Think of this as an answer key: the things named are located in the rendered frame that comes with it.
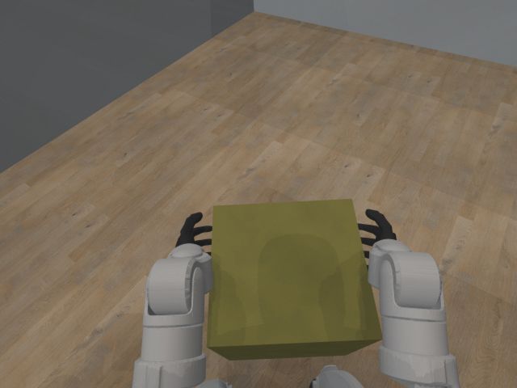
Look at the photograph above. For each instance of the right robot shin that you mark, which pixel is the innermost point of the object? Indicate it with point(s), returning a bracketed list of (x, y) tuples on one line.
[(328, 368)]

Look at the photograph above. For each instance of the robot left forearm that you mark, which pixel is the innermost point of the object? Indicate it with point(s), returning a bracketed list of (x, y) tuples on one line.
[(171, 350)]

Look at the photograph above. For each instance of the robot right thigh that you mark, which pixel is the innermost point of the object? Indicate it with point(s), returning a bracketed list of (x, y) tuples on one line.
[(336, 379)]

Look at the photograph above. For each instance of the robot right forearm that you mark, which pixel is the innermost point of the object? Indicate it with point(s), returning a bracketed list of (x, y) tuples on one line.
[(415, 340)]

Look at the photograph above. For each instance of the robot left hand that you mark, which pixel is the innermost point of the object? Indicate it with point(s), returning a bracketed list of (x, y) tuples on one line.
[(188, 233)]

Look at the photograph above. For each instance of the carton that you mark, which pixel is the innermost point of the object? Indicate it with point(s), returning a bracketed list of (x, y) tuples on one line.
[(290, 279)]

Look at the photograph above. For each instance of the robot right hand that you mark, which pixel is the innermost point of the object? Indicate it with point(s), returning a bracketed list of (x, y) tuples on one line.
[(384, 231)]

